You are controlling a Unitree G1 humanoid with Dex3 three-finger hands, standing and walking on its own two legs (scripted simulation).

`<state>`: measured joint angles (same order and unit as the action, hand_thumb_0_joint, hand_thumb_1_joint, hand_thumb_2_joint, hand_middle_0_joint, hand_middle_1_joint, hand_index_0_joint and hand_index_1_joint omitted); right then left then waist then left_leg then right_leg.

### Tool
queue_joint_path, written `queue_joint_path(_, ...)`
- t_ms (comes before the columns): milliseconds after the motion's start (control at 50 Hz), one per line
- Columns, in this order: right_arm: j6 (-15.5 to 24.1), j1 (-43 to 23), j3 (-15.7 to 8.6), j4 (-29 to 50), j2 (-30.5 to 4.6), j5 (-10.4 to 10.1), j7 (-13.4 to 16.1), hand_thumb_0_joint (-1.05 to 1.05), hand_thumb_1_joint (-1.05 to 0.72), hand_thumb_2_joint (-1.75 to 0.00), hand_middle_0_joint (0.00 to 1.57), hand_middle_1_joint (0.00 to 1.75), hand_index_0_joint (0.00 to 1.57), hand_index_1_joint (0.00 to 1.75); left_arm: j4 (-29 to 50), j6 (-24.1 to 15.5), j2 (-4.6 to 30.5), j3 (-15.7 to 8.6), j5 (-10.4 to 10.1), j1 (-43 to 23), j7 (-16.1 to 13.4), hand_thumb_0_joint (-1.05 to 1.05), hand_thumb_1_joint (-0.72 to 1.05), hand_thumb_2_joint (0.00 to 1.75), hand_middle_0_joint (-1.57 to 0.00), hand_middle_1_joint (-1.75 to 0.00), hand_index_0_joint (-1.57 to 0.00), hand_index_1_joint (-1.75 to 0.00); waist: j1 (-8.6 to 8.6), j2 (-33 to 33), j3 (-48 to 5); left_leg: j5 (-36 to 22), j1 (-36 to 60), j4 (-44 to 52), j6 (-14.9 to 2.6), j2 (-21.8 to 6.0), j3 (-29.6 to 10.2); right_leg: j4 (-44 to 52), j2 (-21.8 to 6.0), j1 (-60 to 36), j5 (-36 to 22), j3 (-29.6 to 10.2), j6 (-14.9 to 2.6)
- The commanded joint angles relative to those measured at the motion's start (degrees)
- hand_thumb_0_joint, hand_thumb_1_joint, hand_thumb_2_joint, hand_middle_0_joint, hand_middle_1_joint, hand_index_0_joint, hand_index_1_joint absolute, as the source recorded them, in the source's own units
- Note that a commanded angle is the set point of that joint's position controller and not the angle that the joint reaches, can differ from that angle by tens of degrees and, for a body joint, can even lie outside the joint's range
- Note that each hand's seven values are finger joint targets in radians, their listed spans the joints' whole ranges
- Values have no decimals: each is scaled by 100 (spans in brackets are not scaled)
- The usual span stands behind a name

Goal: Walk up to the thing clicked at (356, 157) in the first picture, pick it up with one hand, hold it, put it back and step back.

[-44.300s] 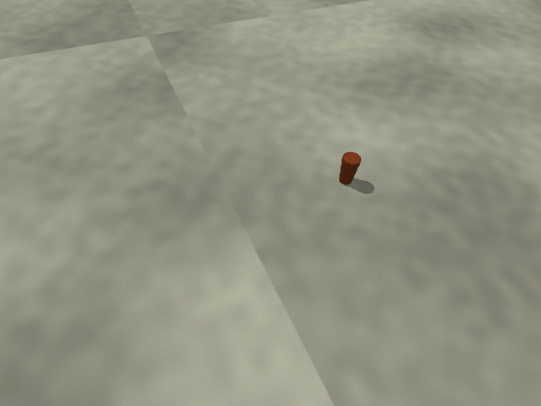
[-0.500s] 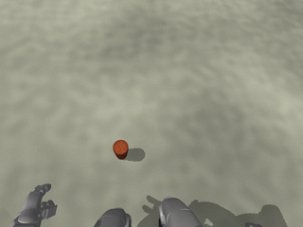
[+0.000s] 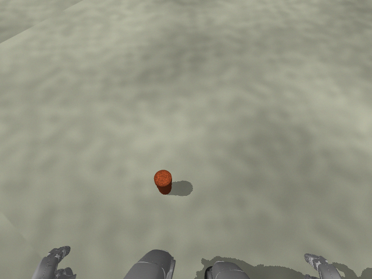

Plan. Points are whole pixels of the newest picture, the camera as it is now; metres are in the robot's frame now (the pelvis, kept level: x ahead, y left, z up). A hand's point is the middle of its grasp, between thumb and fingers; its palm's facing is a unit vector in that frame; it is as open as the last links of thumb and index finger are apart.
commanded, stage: step back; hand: left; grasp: from the side
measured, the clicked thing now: (164, 183) +0.56 +0.14 -0.69
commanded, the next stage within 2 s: none
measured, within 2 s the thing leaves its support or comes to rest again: neither
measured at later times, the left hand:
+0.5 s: hand out of the picture -0.05 +0.30 -0.16, palm faces -0.02 -0.93 -0.37, open 7.4 cm
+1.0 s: hand out of the picture -0.15 +0.26 -0.15, palm faces +0.03 -0.92 -0.38, open 7.4 cm
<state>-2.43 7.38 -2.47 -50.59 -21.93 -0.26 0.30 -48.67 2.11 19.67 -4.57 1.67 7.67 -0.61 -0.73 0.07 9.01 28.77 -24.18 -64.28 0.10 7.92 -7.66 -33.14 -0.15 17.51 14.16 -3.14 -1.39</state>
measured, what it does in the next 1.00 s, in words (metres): walks backwards: left foot, then right foot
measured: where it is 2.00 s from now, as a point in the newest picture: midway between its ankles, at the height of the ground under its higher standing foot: outside the picture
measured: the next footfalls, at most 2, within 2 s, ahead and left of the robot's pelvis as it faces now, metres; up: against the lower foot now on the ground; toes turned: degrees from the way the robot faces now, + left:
left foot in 0.16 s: -0.04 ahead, +0.14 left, +0.00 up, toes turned -1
right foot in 0.60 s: -0.17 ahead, -0.12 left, +0.00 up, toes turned +0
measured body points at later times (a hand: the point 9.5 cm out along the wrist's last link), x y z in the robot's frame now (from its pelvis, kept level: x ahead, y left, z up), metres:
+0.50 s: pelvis -0.14 +0.02 +0.00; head -0.07 +0.05 +0.44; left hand -0.05 +0.35 -0.14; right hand -0.01 -0.28 -0.10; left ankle -0.08 +0.14 -0.73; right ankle -0.20 -0.13 -0.68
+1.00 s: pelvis -0.31 -0.01 -0.02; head -0.24 +0.01 +0.43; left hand -0.16 +0.31 -0.12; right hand -0.23 -0.32 -0.13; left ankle -0.32 +0.10 -0.74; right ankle -0.21 -0.12 -0.73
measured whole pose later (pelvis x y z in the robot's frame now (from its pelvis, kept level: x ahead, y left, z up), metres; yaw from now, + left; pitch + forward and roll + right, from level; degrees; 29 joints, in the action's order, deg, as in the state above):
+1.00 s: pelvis -0.31 -0.01 -0.02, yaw +3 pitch -3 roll +2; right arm -0.9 12.4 -2.4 -50.3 -20.2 1.5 1.4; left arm -41.3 4.1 22.6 -4.8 1.8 4.1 -0.5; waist 0.2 -4.6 11.7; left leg 20.0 -13.4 -36.5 -1.4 4.7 -0.2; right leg -41.0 -3.2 24.4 13.8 0.4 -1.2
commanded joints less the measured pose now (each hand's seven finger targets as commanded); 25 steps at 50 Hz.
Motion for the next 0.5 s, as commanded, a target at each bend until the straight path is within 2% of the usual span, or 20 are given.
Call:
queue_joint_path(0,132,404,-260,355,-1014,3,146,0,-90,-90,20,30,20,30,764,-151,1351,-342,58,-248,-129,0,90,90,-20,-30,-20,-30,-18,-748,-1125,121,-208,571,120,-214,104,703,-1153,-1181,-2538,-1012,-1131)
queue_joint_path(40,176,349,-249,408,-961,18,151,0,-90,-90,20,30,20,30,735,-109,1327,-327,58,-18,-132,0,90,90,-20,-30,-20,-30,-122,-961,-1377,202,-174,1604,147,-410,340,458,-1169,-1752,-2781,-937,-1090)
queue_joint_path(60,196,384,-247,446,-914,46,148,0,-90,-90,20,30,20,30,771,-86,1377,-328,62,56,-126,0,90,90,-20,-30,-20,-30,-132,-1143,-1497,62,-40,2331,97,-602,395,315,-1187,-1918,-2795,-965,-1040)
queue_joint_path(80,220,473,-269,394,-910,69,144,0,-90,-90,20,30,20,30,786,-46,1404,-323,29,42,-113,0,90,90,-20,-30,-20,-30,-93,-1215,-1578,-284,197,2954,57,-640,486,95,-1123,-1900,-2816,-938,-965)
queue_joint_path(100,242,616,-297,323,-891,104,141,0,-90,-90,20,30,20,30,811,1,1465,-321,-15,8,-88,0,90,90,-20,-30,-20,-30,-8,-1141,-1624,-903,619,3678,42,-602,671,-217,-1007,-1724,-2810,-788,-850)
queue_joint_path(120,258,838,-341,234,-900,169,147,0,-90,-90,20,30,20,30,856,59,1526,-299,-70,-158,-62,0,90,90,-20,-30,-20,-30,188,-1029,-1540,-1864,1140,4371,-2,-581,797,-441,-917,-1201,-2440,-686,-659)
queue_joint_path(140,281,782,-406,271,-1060,250,156,0,-90,-90,20,30,20,30,920,110,1309,-250,-99,-131,-44,0,90,90,-20,-30,-20,-30,141,-638,-1468,-2323,1548,4393,-98,-943,178,-654,-635,-502,-1429,-644,-389)
queue_joint_path(160,283,667,-548,352,-1680,352,149,0,-90,-90,20,30,20,30,988,114,1026,-192,-121,-11,-43,0,90,90,-20,-30,-20,-30,99,899,-1405,-3300,2044,4518,-467,-2253,-1526,-1651,226,820,527,-261,-85)
queue_joint_path(180,258,363,-588,446,-2045,288,95,0,-90,-90,20,30,20,30,958,110,1219,-287,-86,-324,-124,0,90,90,-20,-30,-20,-30,270,1123,-1106,-3533,1137,4520,-1259,-2868,-1948,-2422,664,872,2204,-523,27)
queue_joint_path(200,270,246,-595,507,-2106,271,102,0,-90,-90,20,30,20,30,926,96,1325,-343,-23,-511,-170,0,90,90,-20,-30,-20,-30,430,1362,-801,-3206,358,4780,-1718,-3212,-2466,-3268,571,655,2372,-818,75)
queue_joint_path(220,291,25,-540,515,-1887,273,123,0,-90,-90,20,30,20,30,849,96,1416,-368,-9,-468,-153,0,90,90,-20,-30,-20,-30,286,1053,-628,-3171,329,4674,-1612,-2957,-1895,-3654,523,706,2023,-952,40)
queue_joint_path(260,306,-560,-387,666,-1428,292,160,0,-90,-90,20,30,20,30,625,107,1267,-348,-134,214,-97,0,90,90,-20,-30,-20,-30,-178,797,-689,-3978,989,4231,-1192,-2222,-678,-4123,677,1172,1476,-1016,5)
queue_joint_path(280,319,-421,-378,663,-1330,246,172,0,-90,-90,20,30,20,30,586,103,1299,-369,-132,335,-70,0,90,90,-20,-30,-20,-30,-187,734,-738,-4033,1248,4085,-1084,-2065,-525,-4124,708,1225,1315,-964,33)
queue_joint_path(300,326,-255,-373,622,-1268,222,172,0,-90,-90,20,30,20,30,567,93,1310,-398,-114,358,-61,0,90,90,-20,-30,-20,-30,-133,679,-817,-4093,1457,4016,-1101,-2034,-510,-4137,728,1234,1286,-892,103)
queue_joint_path(340,321,171,-370,543,-1188,191,195,0,-90,-90,20,30,20,30,642,61,1199,-386,-72,253,-55,0,90,90,-20,-30,-20,-30,107,683,-936,-4425,2120,3798,-1119,-1955,-514,-3634,660,1404,1273,-796,273)
queue_joint_path(400,296,369,-442,612,-1315,156,226,0,-90,-90,20,30,20,30,731,41,1186,-333,-50,202,-48,0,90,90,-20,-30,-20,-30,334,790,-1137,-4244,2559,3712,-1428,-2201,-606,-2744,487,1330,1522,-655,398)
queue_joint_path(420,291,415,-455,617,-1351,155,229,0,-90,-90,20,30,20,30,735,34,1184,-325,-46,211,-40,0,90,90,-20,-30,-20,-30,359,798,-1203,-4244,2675,3664,-1431,-2182,-562,-2418,449,1277,1527,-604,406)
queue_joint_path(440,279,391,-465,675,-1409,175,222,0,-90,-90,20,30,20,30,713,33,1179,-327,-61,236,-37,0,90,90,-20,-30,-20,-30,371,929,-1214,-4301,2459,3672,-1491,-2299,-599,-2189,346,1027,1623,-489,402)
queue_joint_path(460,263,325,-475,707,-1442,196,220,0,-90,-90,20,30,20,30,716,18,1162,-313,-60,348,-34,0,90,90,-20,-30,-20,-30,338,993,-1359,-4232,2513,3599,-1460,-2326,-604,-1650,189,830,1587,-367,358)
queue_joint_path(480,241,179,-482,765,-1489,194,208,0,-90,-90,20,30,20,30,631,12,1181,-322,-51,454,-20,0,90,90,-20,-30,-20,-30,259,1056,-1372,-4072,2155,3583,-1396,-2292,-508,-1345,127,480,1493,-183,315)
